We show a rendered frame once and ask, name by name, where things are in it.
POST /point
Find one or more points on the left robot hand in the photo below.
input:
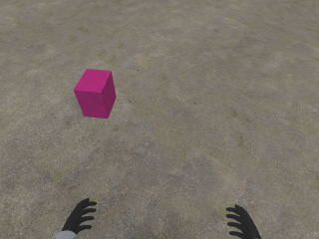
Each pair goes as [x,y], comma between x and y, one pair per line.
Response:
[75,219]

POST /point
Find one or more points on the right robot hand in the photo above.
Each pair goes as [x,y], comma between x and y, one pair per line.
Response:
[248,228]

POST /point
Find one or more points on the carton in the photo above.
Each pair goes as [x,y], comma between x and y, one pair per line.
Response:
[96,93]

